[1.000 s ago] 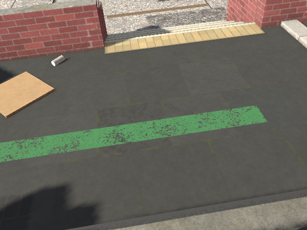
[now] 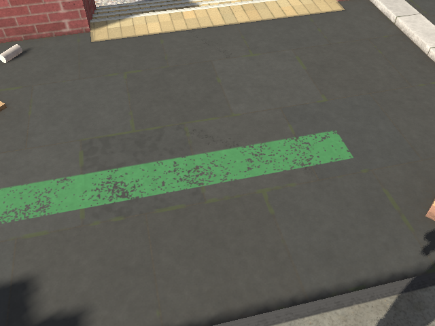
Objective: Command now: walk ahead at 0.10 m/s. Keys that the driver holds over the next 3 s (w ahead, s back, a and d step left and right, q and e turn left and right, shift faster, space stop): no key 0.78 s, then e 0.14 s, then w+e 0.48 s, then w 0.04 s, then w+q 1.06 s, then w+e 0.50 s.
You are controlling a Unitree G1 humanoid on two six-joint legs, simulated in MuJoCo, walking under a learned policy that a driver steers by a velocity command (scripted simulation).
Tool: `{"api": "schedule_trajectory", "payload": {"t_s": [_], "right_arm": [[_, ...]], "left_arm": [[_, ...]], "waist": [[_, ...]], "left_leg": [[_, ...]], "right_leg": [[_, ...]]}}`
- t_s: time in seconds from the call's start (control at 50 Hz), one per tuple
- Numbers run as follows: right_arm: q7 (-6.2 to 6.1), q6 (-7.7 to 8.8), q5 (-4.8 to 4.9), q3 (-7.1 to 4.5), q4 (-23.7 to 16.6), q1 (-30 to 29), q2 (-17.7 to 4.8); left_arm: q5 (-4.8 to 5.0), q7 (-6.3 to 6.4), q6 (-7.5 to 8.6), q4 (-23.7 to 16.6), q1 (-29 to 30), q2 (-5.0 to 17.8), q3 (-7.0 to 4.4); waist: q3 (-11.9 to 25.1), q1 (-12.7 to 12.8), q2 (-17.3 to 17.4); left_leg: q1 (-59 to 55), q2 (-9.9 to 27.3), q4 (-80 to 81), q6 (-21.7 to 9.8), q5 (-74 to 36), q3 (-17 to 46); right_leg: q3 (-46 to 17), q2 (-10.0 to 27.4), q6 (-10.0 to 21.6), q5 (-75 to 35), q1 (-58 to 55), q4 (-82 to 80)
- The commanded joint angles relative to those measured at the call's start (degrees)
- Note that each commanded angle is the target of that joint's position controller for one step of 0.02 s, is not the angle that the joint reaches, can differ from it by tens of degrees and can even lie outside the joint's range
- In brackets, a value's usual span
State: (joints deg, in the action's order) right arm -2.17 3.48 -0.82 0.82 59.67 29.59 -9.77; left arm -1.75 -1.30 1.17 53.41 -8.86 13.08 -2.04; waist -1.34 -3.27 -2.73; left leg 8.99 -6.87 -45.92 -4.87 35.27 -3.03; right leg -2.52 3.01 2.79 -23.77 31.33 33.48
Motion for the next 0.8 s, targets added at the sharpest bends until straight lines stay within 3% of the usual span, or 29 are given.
{"api": "schedule_trajectory", "payload": {"t_s": [0.02, 0.04, 0.06, 0.1, 0.12, 0.14, 0.16, 0.18, 0.2, 0.22, 0.24, 0.26, 0.28, 0.34, 0.36, 0.4, 0.5, 0.58, 0.62, 0.64, 0.66, 0.68, 0.7, 0.72, 0.74, 0.76, 0.78, 0.8], "right_arm": [[-0.39, -0.42, -1.21, -0.75, -0.6, 1.4, -4.8], [-0.64, -0.84, -1.82, -0.78, -0.4, 2.6, -4.6], [-0.87, -1.36, -2.15, -1.08, 0.0, 3.2, -5.3], [-0.15, -1.99, -0.92, -0.99, 0.7, 5.4, -4.9], [-0.12, -2.27, 0.45, -1.52, 0.7, 8.7, -4.8], [-1.08, -3.11, 3.08, -2.09, 1.4, 13.3, -4.2], [-1.66, -3.51, 2.67, -2.15, 0.3, 10.4, -6.7], [-1.63, -4.29, 1.76, -2.25, -1.0, 4.9, -6.6], [-0.92, -5.11, 0.37, -1.85, -3.5, -0.9, -5.7], [-0.55, -6.36, -0.78, -1.96, -5.5, -6.6, -6.5], [-0.37, -7.67, -1.48, -2.02, -5.8, -9.2, -6.5], [-0.23, -8.09, -1.66, -1.71, -5.9, -9.2, -5.1], [-0.18, -8.15, -1.85, -1.62, -6.4, -10.6, -3.9], [-0.7, -8.2, -2.02, -1.83, -7.7, -10.9, -3.5], [-0.6, -8.4, -1.69, -1.64, -9.2, -13.3, -3.1], [-0.38, -8.97, -1.95, -1.27, -12.2, -19.2, -2.5], [-0.04, -9.94, -1.67, -1.31, -15.7, -24.1, -3.5], [1.25, -9.81, -1.68, -1.51, -19.3, -27.2, -5.1], [2.32, -9.66, -1.15, -1.12, -19.7, -25.9, -5.6], [3.08, -9.61, -0.48, -1.34, -18.8, -22.9, -6.0], [3.91, -9.77, 0.54, -2.09, -17.4, -18.5, -7.1], [4.6, -9.37, 0.18, -2.03, -15.9, -13.8, -7.1], [4.71, -9.26, 0.5, -2.46, -13.6, -5.2, -7.5], [4.14, -9.24, 1.0, -3.15, -10.2, 4.8, -8.5], [3.26, -9.15, 1.3, -2.97, -7.3, 13.7, -7.8], [2.64, -7.84, 0.84, -0.53, -4.0, 20.0, -2.5], [2.14, -6.8, 0.27, 1.27, -2.9, 22.6, -2.3], [0.56, -5.75, 0.37, 0.01, -6.9, 10.2, -10.0]], "left_arm": [[1.12, -0.31, 1.01, -3.6, 4.0, 1.8, 0.15], [1.67, -0.11, 1.65, -3.2, 2.3, 2.6, 0.06], [1.6, 0.22, 2.02, -1.8, -1.3, 3.5, -0.22], [-0.1, 0.61, 2.88, 3.6, -15.0, 4.7, -0.82], [-0.85, 0.37, 2.77, 5.9, -22.1, 8.8, -1.72], [1.23, -0.32, 2.27, 5.6, -25.1, 7.2, -1.17], [3.15, -0.77, 1.61, 4.1, -24.0, 4.9, -0.4], [3.48, -0.06, 1.08, 3.1, -21.0, 4.9, -0.14], [2.61, 1.56, 0.98, 2.1, -16.0, 7.1, -0.4], [1.86, 2.51, 0.8, 1.6, -13.7, 6.4, -0.03], [0.8, 2.7, 0.6, 1.3, -12.3, 5.7, 0.56], [-0.31, 2.55, 0.83, 0.3, -10.8, 4.8, 1.13], [-0.29, 2.75, 1.53, 0.7, -10.5, 4.6, 1.39], [0.6, 2.59, 2.71, 1.2, -13.7, 4.2, 1.85], [0.75, 2.92, 2.66, 1.1, -14.2, 3.9, 2.05], [0.86, 3.75, 2.57, 0.7, -15.5, 3.5, 2.63], [0.6, 4.69, 2.2, -1.9, -17.6, 4.0, 3.33], [-0.01, 5.54, 1.04, -4.8, -15.2, 5.8, 2.43], [-0.03, 5.85, 0.05, -7.4, -10.3, 7.0, 1.51], [0.33, 5.62, -0.88, -8.5, -8.7, 8.3, 0.86], [0.99, 5.27, -1.87, -9.5, -5.1, 10.7, 0.47], [0.84, 4.84, -2.42, -9.8, -6.1, 13.6, -1.44], [0.37, 4.8, -3.18, -9.5, -4.4, 14.5, -2.49], [-0.61, 5.0, -3.93, -9.4, -1.2, 13.7, -3.1], [-1.69, 5.09, -4.53, -9.9, 4.0, 10.8, -3.2], [-1.58, 4.05, -4.77, -9.8, 8.5, 4.3, -2.27], [0.66, 2.74, -3.79, -9.6, 6.6, -2.7, -0.76], [1.35, 2.48, -1.75, -13.2, 1.8, -3.7, -1.02]], "waist": [[-6.3, -1.9, 5.6], [-6.6, -2.1, 5.7], [-6.6, -1.4, 4.6], [-2.3, 2.5, -0.7], [3.3, 3.5, -7.2], [15.1, 4.6, -10.5], [19.4, 6.3, -5.1], [17.4, 6.4, -3.5], [13.2, 5.5, -5.4], [9.2, 5.2, -3.7], [5.5, 4.5, -1.3], [2.0, 3.1, 1.4], [0.3, 2.6, 0.4], [3.5, 2.0, -1.9], [2.4, 1.8, 0.1], [1.8, 3.0, -0.9], [3.9, 4.9, -1.7], [3.6, 5.5, -3.9], [4.8, 4.1, -5.1], [6.6, 3.7, -6.2], [2.8, -1.4, -5.9], [2.7, -0.5, -9.5], [2.3, -4.5, -11.4], [0.4, -9.7, -8.7], [-2.9, -15.1, 0.5], [-9.4, -18.3, 11.1], [-13.3, -13.6, 11.0], [-13.6, -4.7, 13.8]], "left_leg": [[6.9, 11.7, 2.7, -5.5, -29.9, 13.6], [4.3, 11.7, -0.3, -5.4, -31.1, 14.3], [5.4, 11.8, -4.6, -5.2, -33.5, 14.2], [11.1, 7.5, -21.2, -4.2, -29.2, 10.2], [22.1, 3.1, -36.1, -1.7, -5.7, 5.5], [34.2, -0.5, -55.7, 0.8, 25.6, 2.3], [38.2, 2.6, -59.7, 0.5, 24.5, 4.6], [39.9, 3.6, -62.0, 0.8, 20.4, 4.7], [42.1, 4.4, -64.4, 1.7, 9.8, 4.6], [39.9, 5.6, -61.9, 2.5, 3.1, 5.1], [35.7, 4.7, -61.7, 2.9, 0.1, 4.2], [32.7, 4.2, -55.5, 3.2, -8.7, 5.3], [33.4, 3.4, -55.8, 3.5, -12.7, 6.9], [39.3, 0.8, -61.6, 4.1, -12.5, 8.2], [41.0, 0.8, -56.9, 4.6, -16.2, 8.5], [45.6, 0.5, -55.5, 6.5, -18.5, 9.4], [47.4, 1.2, -53.4, 10.2, -18.0, 11.1], [43.1, 4.5, -38.9, 10.2, -17.6, 9.3], [28.3, 8.5, -16.6, 8.3, -19.1, 7.2], [14.3, 7.0, -6.0, 6.3, -13.1, 4.8], [11.3, 3.2, -6.5, 5.7, -12.4, 2.0], [1.4, 2.6, -3.0, 3.8, -10.0, -0.7], [-9.2, 1.2, -2.9, 2.6, -13.7, -5.2], [-16.2, 1.9, -0.2, 1.7, -16.3, -6.1], [-17.1, 4.7, 8.5, 1.2, -9.7, -1.4], [-14.0, 7.7, 16.9, 2.6, -0.9, 8.5], [-9.1, 14.9, 13.8, 4.3, 8.6, 27.9], [-3.8, 22.8, 35.3, 3.4, 13.9, 53.7]], "right_leg": [[0.0, 0.8, -0.3, -2.8, -5.7, -12.0], [-0.6, 2.0, -0.3, -3.1, -7.1, -17.5], [0.8, 2.0, -0.3, -1.4, -12.1, -20.2], [5.6, 1.4, 0.2, -8.3, -29.6, -21.9], [1.5, 8.3, 1.8, -36.3, -45.1, -10.5], [-6.4, 19.3, 8.9, -48.4, -61.4, 4.9], [-10.0, 21.1, 11.4, -36.6, -58.4, 4.0], [-11.9, 20.7, 12.8, -16.8, -50.8, -1.3], [-17.4, 23.0, 17.8, 6.8, -40.1, -10.0], [-19.2, 22.6, 18.7, 22.5, -29.3, -15.7], [-15.9, 19.5, 17.4, 28.1, -19.2, -17.9], [-11.2, 15.0, 15.7, 32.1, -10.7, -18.2], [-10.6, 13.2, 14.2, 29.9, -7.0, -16.5], [-11.6, 12.0, 14.5, 25.3, -9.2, -12.9], [-10.7, 10.9, 14.2, 30.6, -8.4, -13.3], [-13.3, 11.3, 14.3, 37.1, -9.7, -13.0], [-18.1, 12.4, 14.3, 48.1, -13.1, -14.9], [-18.1, 11.8, 12.4, 54.5, -14.9, -17.4], [-14.4, 10.2, 9.1, 56.8, -9.8, -19.5], [-12.0, 8.4, 7.5, 60.0, -3.6, -21.7], [-6.3, 7.0, 4.8, 67.1, 5.2, -24.0], [-5.8, 7.5, 4.5, 72.3, 8.0, -25.1], [-4.3, 6.7, 4.3, 76.3, 14.1, -24.4], [-0.8, 4.0, 3.5, 80.4, 19.1, -17.6], [3.5, -0.3, 3.7, 78.5, 21.0, -0.7], [1.8, -8.9, 2.9, 73.3, 29.9, 22.4], [-12.0, -16.6, 2.7, 73.0, 42.2, 41.7], [-17.5, -21.2, 1.0, 66.9, 48.4, 39.6]]}}
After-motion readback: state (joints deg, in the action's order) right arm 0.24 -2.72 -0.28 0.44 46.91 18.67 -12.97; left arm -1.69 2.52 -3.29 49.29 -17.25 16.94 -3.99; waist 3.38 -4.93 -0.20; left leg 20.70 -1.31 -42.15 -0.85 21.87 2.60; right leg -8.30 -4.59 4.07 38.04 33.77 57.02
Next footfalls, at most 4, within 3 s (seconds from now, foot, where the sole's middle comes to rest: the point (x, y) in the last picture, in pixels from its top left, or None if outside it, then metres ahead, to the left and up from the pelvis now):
0.10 right None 0.20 -0.11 -0.87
0.78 left None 0.12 0.15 -0.87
1.62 right None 0.21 -0.32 -0.87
2.26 left None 0.55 -0.25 -1.02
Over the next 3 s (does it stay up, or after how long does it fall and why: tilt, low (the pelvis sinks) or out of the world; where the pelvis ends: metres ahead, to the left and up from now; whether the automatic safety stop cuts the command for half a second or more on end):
stays up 0.88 -0.40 -0.41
